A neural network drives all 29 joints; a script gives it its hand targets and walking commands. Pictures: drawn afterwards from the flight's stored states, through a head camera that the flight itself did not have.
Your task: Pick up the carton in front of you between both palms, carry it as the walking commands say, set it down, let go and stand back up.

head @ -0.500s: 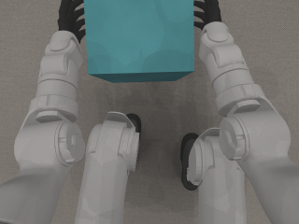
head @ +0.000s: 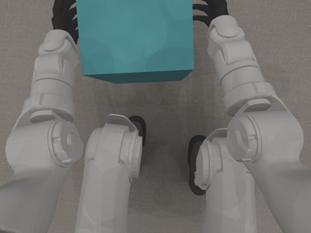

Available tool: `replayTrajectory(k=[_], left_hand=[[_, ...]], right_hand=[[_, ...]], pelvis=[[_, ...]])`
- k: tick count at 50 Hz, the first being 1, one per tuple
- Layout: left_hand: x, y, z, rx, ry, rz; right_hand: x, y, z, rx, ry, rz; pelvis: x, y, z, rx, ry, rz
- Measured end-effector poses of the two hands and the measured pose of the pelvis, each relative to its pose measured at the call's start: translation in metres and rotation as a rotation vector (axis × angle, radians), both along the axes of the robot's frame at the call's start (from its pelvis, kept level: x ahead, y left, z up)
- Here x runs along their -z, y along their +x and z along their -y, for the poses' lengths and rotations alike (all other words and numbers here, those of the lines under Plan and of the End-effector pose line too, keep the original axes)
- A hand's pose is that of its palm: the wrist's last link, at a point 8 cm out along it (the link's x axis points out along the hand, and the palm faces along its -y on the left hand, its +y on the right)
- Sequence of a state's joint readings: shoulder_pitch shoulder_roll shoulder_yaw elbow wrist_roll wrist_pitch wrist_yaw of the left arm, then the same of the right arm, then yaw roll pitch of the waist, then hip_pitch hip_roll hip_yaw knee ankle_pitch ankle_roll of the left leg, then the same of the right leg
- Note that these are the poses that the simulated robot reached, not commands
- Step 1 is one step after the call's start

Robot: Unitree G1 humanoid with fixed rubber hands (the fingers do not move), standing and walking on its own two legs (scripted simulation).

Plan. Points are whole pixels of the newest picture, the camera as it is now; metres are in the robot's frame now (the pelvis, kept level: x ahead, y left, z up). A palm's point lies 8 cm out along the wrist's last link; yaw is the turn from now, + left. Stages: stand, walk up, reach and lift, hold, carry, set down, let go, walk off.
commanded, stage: set down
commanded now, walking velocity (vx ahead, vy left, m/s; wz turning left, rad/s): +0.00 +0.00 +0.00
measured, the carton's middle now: (142, 37) +0.50 +0.12 -0.24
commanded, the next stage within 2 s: let go in 1.42 s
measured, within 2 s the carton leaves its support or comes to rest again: rests again in 0.10 s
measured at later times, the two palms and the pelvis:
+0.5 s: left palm (48, 31) +0.48 +0.30 -0.15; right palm (236, 12) +0.55 -0.07 -0.15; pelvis +0.00 +0.01 +0.01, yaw +0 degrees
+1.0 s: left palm out of the picture +0.47 +0.30 +0.01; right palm out of the picture +0.56 -0.08 +0.01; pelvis +0.02 +0.01 +0.12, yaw +1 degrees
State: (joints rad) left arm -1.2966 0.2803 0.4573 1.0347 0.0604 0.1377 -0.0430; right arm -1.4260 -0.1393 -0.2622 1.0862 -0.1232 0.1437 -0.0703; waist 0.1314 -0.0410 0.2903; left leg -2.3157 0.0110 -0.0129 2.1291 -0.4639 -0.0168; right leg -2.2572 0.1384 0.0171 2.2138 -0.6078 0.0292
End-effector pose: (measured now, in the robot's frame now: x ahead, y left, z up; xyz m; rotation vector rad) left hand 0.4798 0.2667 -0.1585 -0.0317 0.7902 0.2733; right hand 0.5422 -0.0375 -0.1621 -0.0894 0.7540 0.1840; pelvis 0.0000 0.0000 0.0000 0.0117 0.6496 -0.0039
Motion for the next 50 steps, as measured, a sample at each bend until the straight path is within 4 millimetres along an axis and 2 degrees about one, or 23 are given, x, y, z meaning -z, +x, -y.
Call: replayTrajectory(k=[7,12,16,21,25,28,38,50], left_hand=[[0.004,-0.004,-0.001,-0.01,-0.003,0.008],[0.02,-0.016,-0.011,-0.061,0.032,-0.029],[0.025,-0.019,-0.022,-0.084,0.049,-0.02],[0.015,-0.011,-0.031,-0.091,0.052,0.037],[-0.006,-0.004,-0.034,-0.089,0.045,0.1],[-0.029,-0.003,-0.034,-0.082,0.04,0.139],[-0.107,-0.01,-0.035,-0.083,0.035,0.133],[-0.173,-0.008,-0.037,-0.069,0.05,0.147]], right_hand=[[0.004,-0.001,0.003,-0.029,-0.018,0.024],[0.018,-0.002,0.033,0.031,-0.077,0.016],[0.022,-0.001,0.051,0.048,-0.088,0.021],[0.011,0.006,0.046,0.042,-0.061,0.064],[-0.009,0.012,0.035,0.036,-0.056,0.114],[-0.033,0.014,0.029,0.038,-0.062,0.142],[-0.114,0.018,0.03,0.069,-0.084,0.118],[-0.174,0.016,0.038,0.074,-0.081,0.138]], pelvis=[[0.001,-0.003,0.0,-0.003,0.002,0.024],[-0.001,-0.003,-0.002,-0.007,0.0,0.037],[-0.002,-0.001,-0.004,-0.004,-0.004,0.033],[-0.002,0.002,-0.005,-0.001,-0.009,0.019],[-0.006,0.004,-0.006,-0.013,-0.012,0.006],[-0.015,0.005,-0.006,-0.022,-0.017,0.0],[-0.069,0.011,-0.007,-0.04,-0.032,-0.086],[-0.123,0.021,-0.009,-0.04,-0.032,-0.15]])
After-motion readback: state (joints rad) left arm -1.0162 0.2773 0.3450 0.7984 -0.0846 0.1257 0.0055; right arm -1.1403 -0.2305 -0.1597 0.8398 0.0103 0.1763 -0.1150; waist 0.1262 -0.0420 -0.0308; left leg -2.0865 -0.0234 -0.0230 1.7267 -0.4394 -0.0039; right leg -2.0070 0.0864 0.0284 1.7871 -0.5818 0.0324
